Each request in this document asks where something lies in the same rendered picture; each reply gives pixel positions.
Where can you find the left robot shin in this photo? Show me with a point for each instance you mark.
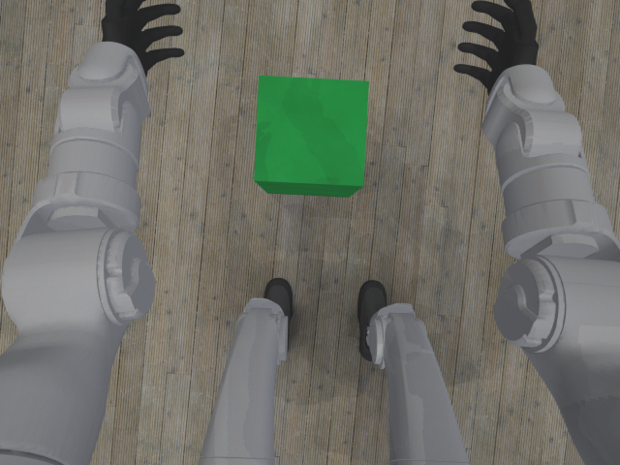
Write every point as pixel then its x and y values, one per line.
pixel 259 303

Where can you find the left robot hand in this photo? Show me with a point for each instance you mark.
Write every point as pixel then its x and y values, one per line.
pixel 123 23

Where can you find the robot shin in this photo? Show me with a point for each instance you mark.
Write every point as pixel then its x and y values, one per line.
pixel 393 308
pixel 259 303

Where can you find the left robot upper arm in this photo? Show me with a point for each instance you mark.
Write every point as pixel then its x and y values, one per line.
pixel 71 295

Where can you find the robot left forearm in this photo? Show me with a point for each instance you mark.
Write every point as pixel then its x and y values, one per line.
pixel 95 151

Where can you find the right robot shin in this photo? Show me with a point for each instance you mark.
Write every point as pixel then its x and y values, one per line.
pixel 393 308

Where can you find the right robot upper arm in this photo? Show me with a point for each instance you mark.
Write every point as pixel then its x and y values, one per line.
pixel 565 315

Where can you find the carton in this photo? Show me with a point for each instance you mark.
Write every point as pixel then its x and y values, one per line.
pixel 311 136

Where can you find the right robot hand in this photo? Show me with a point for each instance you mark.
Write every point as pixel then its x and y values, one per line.
pixel 516 46

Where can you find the robot right forearm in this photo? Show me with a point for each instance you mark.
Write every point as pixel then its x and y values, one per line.
pixel 544 177

